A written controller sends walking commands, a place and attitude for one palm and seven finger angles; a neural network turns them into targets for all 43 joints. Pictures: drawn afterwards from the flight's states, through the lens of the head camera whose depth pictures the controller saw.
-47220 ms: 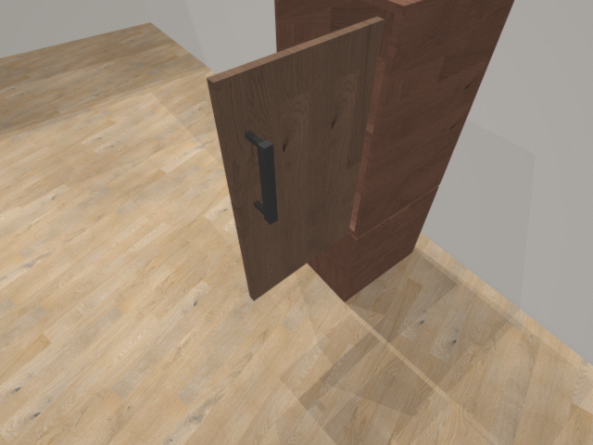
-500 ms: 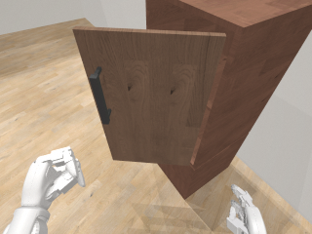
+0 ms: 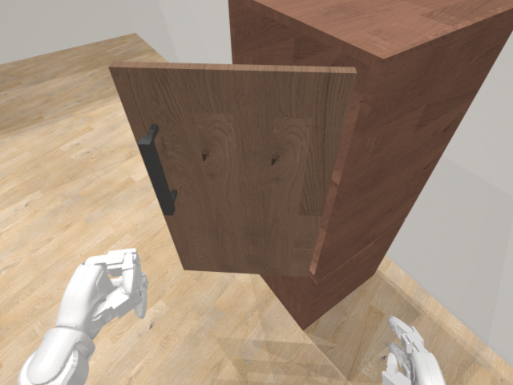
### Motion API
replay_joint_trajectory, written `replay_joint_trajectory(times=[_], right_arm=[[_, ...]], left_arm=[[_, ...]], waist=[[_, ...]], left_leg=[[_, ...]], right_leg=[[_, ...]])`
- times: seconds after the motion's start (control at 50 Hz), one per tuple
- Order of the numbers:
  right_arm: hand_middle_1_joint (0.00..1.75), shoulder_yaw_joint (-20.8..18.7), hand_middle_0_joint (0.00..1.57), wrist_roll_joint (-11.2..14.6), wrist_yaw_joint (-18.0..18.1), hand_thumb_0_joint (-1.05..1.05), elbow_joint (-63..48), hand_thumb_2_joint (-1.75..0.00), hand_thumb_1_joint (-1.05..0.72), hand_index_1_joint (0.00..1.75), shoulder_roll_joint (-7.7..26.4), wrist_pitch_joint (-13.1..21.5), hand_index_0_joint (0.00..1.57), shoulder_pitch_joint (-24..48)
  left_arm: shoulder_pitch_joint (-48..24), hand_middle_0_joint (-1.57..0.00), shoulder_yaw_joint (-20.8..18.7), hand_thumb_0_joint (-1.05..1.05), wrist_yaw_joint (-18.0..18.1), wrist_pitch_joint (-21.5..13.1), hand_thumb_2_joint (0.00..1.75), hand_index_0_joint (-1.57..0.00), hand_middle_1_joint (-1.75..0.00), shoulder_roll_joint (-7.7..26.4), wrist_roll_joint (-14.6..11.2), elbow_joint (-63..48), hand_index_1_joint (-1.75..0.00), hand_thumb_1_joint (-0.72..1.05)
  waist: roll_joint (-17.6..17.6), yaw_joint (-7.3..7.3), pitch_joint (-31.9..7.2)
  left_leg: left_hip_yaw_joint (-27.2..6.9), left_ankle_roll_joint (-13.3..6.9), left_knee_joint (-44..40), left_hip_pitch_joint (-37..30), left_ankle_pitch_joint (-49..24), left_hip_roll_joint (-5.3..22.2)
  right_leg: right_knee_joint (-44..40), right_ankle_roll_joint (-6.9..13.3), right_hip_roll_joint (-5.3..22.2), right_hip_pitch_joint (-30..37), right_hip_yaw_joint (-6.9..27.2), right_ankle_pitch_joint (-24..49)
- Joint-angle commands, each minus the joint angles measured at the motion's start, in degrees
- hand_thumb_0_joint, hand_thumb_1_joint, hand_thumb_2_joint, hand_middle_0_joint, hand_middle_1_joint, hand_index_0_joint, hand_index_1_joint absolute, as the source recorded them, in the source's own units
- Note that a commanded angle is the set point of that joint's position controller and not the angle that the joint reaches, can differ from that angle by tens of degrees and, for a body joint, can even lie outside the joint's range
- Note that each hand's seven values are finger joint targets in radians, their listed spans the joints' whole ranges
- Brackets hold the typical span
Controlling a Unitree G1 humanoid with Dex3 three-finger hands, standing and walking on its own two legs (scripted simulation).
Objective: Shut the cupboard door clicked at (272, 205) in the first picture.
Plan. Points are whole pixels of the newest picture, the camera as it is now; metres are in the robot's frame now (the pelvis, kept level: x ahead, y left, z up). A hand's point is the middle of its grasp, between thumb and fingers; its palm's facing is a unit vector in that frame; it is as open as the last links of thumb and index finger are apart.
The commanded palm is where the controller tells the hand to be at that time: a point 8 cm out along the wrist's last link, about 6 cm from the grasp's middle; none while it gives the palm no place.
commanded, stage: raise the hand and make a fist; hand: left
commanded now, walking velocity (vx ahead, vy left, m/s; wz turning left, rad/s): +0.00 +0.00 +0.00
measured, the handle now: (161, 172) +0.44 +0.20 +0.09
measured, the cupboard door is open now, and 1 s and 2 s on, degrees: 51 51 51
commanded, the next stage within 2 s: bring the fist close to the handle in 0.14 s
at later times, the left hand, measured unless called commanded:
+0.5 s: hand (134, 267) +0.25 +0.18 +0.11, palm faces +0.03 -1.00 -0.06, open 3.1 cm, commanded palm +0.23 +0.23 +0.10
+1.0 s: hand (163, 233) +0.31 +0.17 +0.09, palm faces -0.04 -1.00 -0.02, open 3.1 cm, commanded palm +0.29 +0.22 +0.10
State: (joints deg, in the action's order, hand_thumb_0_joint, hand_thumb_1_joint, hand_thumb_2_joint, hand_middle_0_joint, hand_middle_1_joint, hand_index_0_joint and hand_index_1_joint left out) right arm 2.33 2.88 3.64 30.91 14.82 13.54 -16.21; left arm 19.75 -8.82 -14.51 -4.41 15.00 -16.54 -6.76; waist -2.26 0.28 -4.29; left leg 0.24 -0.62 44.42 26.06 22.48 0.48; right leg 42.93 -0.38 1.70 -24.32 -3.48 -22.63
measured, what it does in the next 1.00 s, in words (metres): stands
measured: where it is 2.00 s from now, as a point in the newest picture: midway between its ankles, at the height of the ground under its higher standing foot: outside the picture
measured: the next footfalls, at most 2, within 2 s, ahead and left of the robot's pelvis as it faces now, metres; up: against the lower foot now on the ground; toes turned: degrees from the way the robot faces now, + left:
none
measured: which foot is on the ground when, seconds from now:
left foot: down 0.00-1.00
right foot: down 0.00-1.00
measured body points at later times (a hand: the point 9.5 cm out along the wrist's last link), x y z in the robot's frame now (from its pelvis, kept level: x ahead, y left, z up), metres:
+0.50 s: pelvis -0.01 -0.01 +0.00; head +0.00 -0.03 +0.45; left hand +0.24 +0.24 +0.11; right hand +0.17 -0.25 -0.08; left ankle +0.00 +0.11 -0.71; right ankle -0.01 -0.12 -0.71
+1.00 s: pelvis -0.01 +0.00 +0.00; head +0.01 -0.02 +0.45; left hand +0.31 +0.22 +0.09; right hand +0.14 -0.25 -0.09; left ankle +0.00 +0.11 -0.71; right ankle -0.01 -0.12 -0.71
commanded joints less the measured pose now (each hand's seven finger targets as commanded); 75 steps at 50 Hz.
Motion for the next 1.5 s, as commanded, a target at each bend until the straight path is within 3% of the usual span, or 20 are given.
replay_joint_trajectory(times=[0.0, 0.08, 0.18, 0.26, 0.36, 0.38, 0.48, 0.56, 0.6, 0.66, 0.76, 0.86, 0.88, 0.96, 0.98, 1.06, 1.2, 1.26, 1.34, 1.48], right_arm=[[0.30, -2.5, 0.20, -0.3, 0.1, 0.00, -8.8, -0.90, -0.90, 0.30, 5.4, 4.0, 0.20, 5.2], [0.30, -2.7, 0.20, 0.0, -0.6, 0.00, -7.2, -0.90, -0.90, 0.30, 5.7, 4.3, 0.20, 4.8], [0.30, -3.1, 0.20, 0.7, 0.1, 0.00, -8.1, -0.90, -0.90, 0.30, 6.9, 3.5, 0.20, 4.9], [0.30, -2.9, 0.20, 0.0, 0.9, 0.00, -8.6, -0.90, -0.90, 0.30, 6.7, 3.1, 0.20, 5.9], [0.30, -2.7, 0.20, -0.1, 0.5, 0.00, -6.6, -0.90, -0.90, 0.30, 6.1, 3.4, 0.20, 5.5], [0.30, -2.6, 0.20, 0.0, 0.3, 0.00, -6.4, -0.90, -0.90, 0.30, 5.8, 3.6, 0.20, 5.7], [0.30, -2.9, 0.20, 0.8, 0.4, 0.00, -6.1, -0.90, -0.90, 0.30, 6.8, 3.2, 0.20, 5.2], [0.30, -2.9, 0.20, 0.7, 0.9, 0.00, -6.6, -0.90, -0.90, 0.30, 7.4, 2.2, 0.20, 5.6], [0.30, -3.0, 0.20, 0.4, 0.9, 0.00, -6.7, -0.90, -0.90, 0.30, 7.0, 1.7, 0.20, 6.0], [0.30, -2.9, 0.20, 0.1, 0.7, 0.00, -6.4, -0.90, -0.90, 0.30, 6.5, 1.5, 0.20, 6.4], [0.30, -3.0, 0.20, 0.3, -0.1, 0.00, -4.6, -0.90, -0.90, 0.30, 6.7, 1.4, 0.20, 5.0], [0.30, -3.4, 0.20, 0.5, 0.0, 0.00, -4.7, -0.90, -0.90, 0.30, 7.8, -0.1, 0.20, 4.4], [0.30, -3.4, 0.20, 0.7, 0.0, 0.00, -5.2, -0.90, -0.90, 0.30, 7.5, -0.4, 0.20, 4.9], [0.30, -3.3, 0.20, 0.2, 0.2, 0.00, -4.7, -0.90, -0.90, 0.30, 7.4, -1.1, 0.20, 5.2], [0.30, -3.1, 0.20, 0.1, 0.1, 0.00, -4.8, -0.90, -0.90, 0.30, 6.9, -1.1, 0.20, 5.3], [0.30, -3.5, 0.20, -0.1, -0.5, 0.00, -3.7, -0.90, -0.90, 0.30, 7.0, -1.3, 0.20, 4.4], [0.30, -3.6, 0.20, 0.6, -0.7, 0.00, -3.0, -0.90, -0.90, 0.30, 7.7, -3.5, 0.20, 3.5], [0.30, -3.7, 0.20, 0.2, -0.5, 0.00, -3.7, -0.90, -0.90, 0.30, 7.9, -4.3, 0.20, 3.7], [0.30, -3.6, 0.20, -0.1, -1.0, 0.00, -4.3, -0.90, -0.90, 0.30, 6.8, -4.4, 0.20, 4.1], [0.30, -3.7, 0.20, 0.6, -1.0, 0.00, -3.6, -0.90, -0.90, 0.30, 7.6, -5.9, 0.20, 3.8]], left_arm=[[-10.8, -1.30, -9.0, 0.00, 3.8, -10.7, 0.90, -1.30, -1.50, 9.6, -0.8, -19.4, -1.50, 0.90], [-8.3, -1.30, -4.7, 0.00, 2.9, -11.9, 0.90, -1.30, -1.50, 6.0, -0.1, -14.2, -1.50, 0.90], [-4.2, -1.30, -3.2, 0.00, -1.6, -5.8, 0.90, -1.30, -1.50, 5.8, -1.0, -7.8, -1.50, 0.90], [-10.4, -1.30, -8.4, 0.00, -0.3, -6.5, 0.90, -1.30, -1.50, 10.3, -2.1, -12.7, -1.50, 0.90], [-18.4, -1.30, -9.1, 0.00, 2.8, -11.9, 0.90, -1.30, -1.50, 10.4, -1.2, -12.2, -1.50, 0.90], [-18.9, -1.30, -6.6, 0.00, 2.4, -12.1, 0.90, -1.30, -1.50, 7.8, -1.0, -11.0, -1.50, 0.90], [-18.6, -1.30, -2.8, 0.00, -1.0, -7.9, 0.90, -1.30, -1.50, 6.3, -0.6, -1.6, -1.50, 0.90], [-22.1, -1.30, -6.3, 0.00, -0.8, -4.8, 0.90, -1.30, -1.50, 9.7, -0.9, 0.7, -1.50, 0.90], [-26.7, -1.30, -8.6, 0.00, 0.6, -5.7, 0.90, -1.30, -1.50, 10.9, -1.2, -0.2, -1.50, 0.90], [-31.9, -1.30, -9.9, 0.00, 3.0, -8.8, 0.90, -1.30, -1.50, 12.0, -0.7, -2.8, -1.50, 0.90], [-34.5, -1.30, -3.8, 0.00, 3.3, -9.9, 0.90, -1.30, -1.50, 7.4, 1.6, 3.4, -1.50, 0.90], [-34.3, -1.30, -5.4, 0.00, 1.9, -6.1, 0.90, -1.30, -1.50, 9.4, 1.6, 10.4, -1.50, 0.90], [-36.5, -1.30, -3.9, 0.00, 1.7, -5.9, 0.90, -1.30, -1.50, 7.7, 1.4, 9.1, -1.50, 0.90], [-42.7, -1.30, -8.4, 0.00, 4.2, -7.8, 0.90, -1.30, -1.50, 11.9, 1.1, 7.4, -1.50, 0.90], [-44.6, -1.30, -6.1, 0.00, 4.5, -8.6, 0.90, -1.30, -1.50, 9.3, 1.3, 7.1, -1.50, 0.90], [-46.1, -1.30, -4.7, 0.00, 5.6, -10.7, 0.90, -1.30, -1.50, 8.5, 3.0, 8.6, -1.50, 0.90], [-51.0, -1.30, -1.9, 0.00, 4.7, -6.8, 0.90, -1.30, -1.50, 6.2, 3.4, 18.4, -1.50, 0.90], [-52.2, -1.30, -5.8, 0.00, 5.9, -7.4, 0.90, -1.30, -1.50, 9.5, 3.2, 17.6, -1.50, 0.90], [-52.0, -1.30, -6.3, 0.00, 6.9, -11.1, 0.90, -1.30, -1.50, 9.4, 3.4, 13.0, -1.50, 0.90], [-51.3, -1.30, -4.8, 0.00, 4.6, -10.0, 0.90, -1.30, -1.50, 8.9, 3.7, 21.7, -1.50, 0.90]], waist=[[-1.6, 1.45, -9.7], [-2.8, -0.13, -6.7], [3.7, 0.03, -4.2], [4.5, 0.78, -6.4], [0.5, -0.04, -7.6], [-0.6, -0.56, -8.1], [0.4, -0.71, -5.5], [4.4, 0.20, -5.8], [5.3, 0.33, -7.9], [1.5, 0.86, -11.1], [-0.3, -1.05, -9.1], [4.2, -0.32, -8.9], [3.3, -0.62, -9.8], [3.5, -0.15, -12.1], [2.5, -0.72, -12.4], [-0.6, -0.72, -14.1], [2.7, -2.26, -9.7], [4.3, -0.81, -12.7], [-0.1, 0.51, -18.3], [3.0, -1.58, -9.8]], left_leg=[[-1.5, -0.3, -6.8, -5.2, -15.1, -0.9], [-1.0, -0.3, -5.7, -4.3, -13.6, -0.9], [-0.5, -0.9, -5.7, -1.2, -10.4, -1.3], [-0.7, -0.9, -5.3, -1.7, -11.3, -1.4], [-0.9, -0.7, -5.1, -3.5, -11.9, -1.2], [-0.6, -0.7, -5.1, -4.1, -12.0, -1.3], [-0.5, -0.8, -5.9, -2.4, -9.6, -1.3], [-0.7, -0.9, -6.4, -1.7, -9.8, -1.4], [-0.5, -0.9, -6.8, -2.3, -10.8, -1.4], [-0.3, -0.7, -6.9, -4.6, -12.5, -1.3], [-0.5, -0.6, -6.9, -5.6, -12.9, -0.9], [-0.5, -0.8, -7.7, -3.8, -11.9, -1.0], [-0.1, -0.8, -7.7, -4.6, -12.4, -1.1], [-0.4, -0.6, -7.7, -5.7, -14.0, -0.8], [-0.3, -0.7, -7.8, -6.3, -14.6, -0.8], [-0.3, -0.5, -7.0, -8.2, -17.9, -0.5], [-0.8, -0.5, -7.8, -5.5, -13.0, -0.6], [-0.7, -0.6, -7.9, -5.9, -13.2, -0.7], [0.1, -0.3, -7.2, -8.7, -19.5, -0.7], [0.6, -0.8, -8.0, -4.0, -12.0, -0.8]], right_leg=[[-4.0, 1.6, -2.2, 4.4, -0.4, 15.2], [-4.6, 1.5, -2.1, 2.3, 0.0, 14.8], [-7.4, 0.7, -1.3, 3.1, 1.5, 12.6], [-7.4, 0.6, -1.1, 4.9, 2.7, 12.5], [-5.7, 1.1, -1.7, 3.2, 1.8, 13.0], [-5.6, 1.0, -1.5, 2.7, 1.7, 13.6], [-7.5, 0.9, -1.1, 2.2, 2.3, 11.4], [-8.3, 0.7, -1.0, 3.8, 2.7, 10.9], [-7.9, 0.5, -0.8, 4.8, 2.7, 11.8], [-6.5, 0.9, -1.2, 5.5, 2.3, 13.6], [-5.9, 1.2, -1.7, 2.4, 1.3, 14.7], [-7.0, 1.1, -1.5, 4.0, 1.4, 14.4], [-6.9, 1.0, -1.3, 4.0, 1.4, 15.2], [-6.3, 1.1, -1.6, 5.2, 1.4, 16.3], [-5.9, 1.2, -1.6, 4.9, 1.3, 17.1], [-4.8, 1.5, -1.8, 4.2, 1.1, 19.6], [-6.3, 1.4, -1.8, 1.6, 0.8, 16.0], [-6.3, 1.4, -1.7, 4.0, 1.1, 15.9], [-4.4, 1.8, -1.7, 6.9, 1.3, 22.2], [-6.9, 1.3, -1.7, 3.7, 2.0, 16.4]])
